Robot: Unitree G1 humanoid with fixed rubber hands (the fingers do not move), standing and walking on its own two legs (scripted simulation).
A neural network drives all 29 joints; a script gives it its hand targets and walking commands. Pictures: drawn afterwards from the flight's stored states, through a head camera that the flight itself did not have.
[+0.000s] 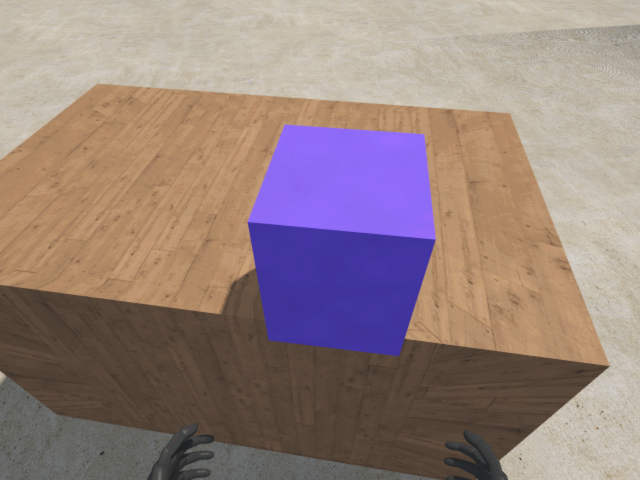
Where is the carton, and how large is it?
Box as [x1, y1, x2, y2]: [248, 125, 435, 355]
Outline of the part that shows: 284,125 248,220 250,238 268,339 398,355 435,240 423,134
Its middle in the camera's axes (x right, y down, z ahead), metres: +0.04 +0.00 +0.57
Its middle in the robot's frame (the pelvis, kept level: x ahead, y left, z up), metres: +0.45 -0.02 +0.06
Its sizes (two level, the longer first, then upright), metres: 0.210 0.200 0.250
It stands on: a pedestal, 0.72 m high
